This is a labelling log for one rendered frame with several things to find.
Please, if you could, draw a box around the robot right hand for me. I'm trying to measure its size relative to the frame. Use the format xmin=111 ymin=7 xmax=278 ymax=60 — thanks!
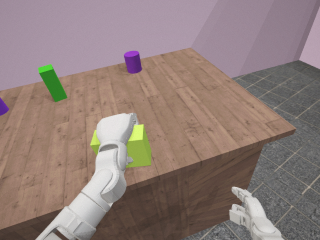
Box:
xmin=229 ymin=186 xmax=267 ymax=232

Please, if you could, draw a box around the right robot forearm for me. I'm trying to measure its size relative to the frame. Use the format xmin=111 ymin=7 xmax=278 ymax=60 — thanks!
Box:
xmin=250 ymin=216 xmax=284 ymax=240

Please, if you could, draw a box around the sponge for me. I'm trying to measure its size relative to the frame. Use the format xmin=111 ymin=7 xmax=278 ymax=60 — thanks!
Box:
xmin=90 ymin=124 xmax=152 ymax=168

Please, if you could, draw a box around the robot left hand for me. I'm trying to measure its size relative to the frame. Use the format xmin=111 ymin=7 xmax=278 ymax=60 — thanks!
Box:
xmin=96 ymin=113 xmax=139 ymax=165

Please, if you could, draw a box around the table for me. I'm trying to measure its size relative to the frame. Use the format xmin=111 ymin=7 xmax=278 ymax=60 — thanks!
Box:
xmin=0 ymin=47 xmax=297 ymax=240

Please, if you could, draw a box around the left robot forearm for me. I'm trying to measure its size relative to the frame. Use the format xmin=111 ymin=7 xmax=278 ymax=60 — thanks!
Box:
xmin=35 ymin=140 xmax=127 ymax=240

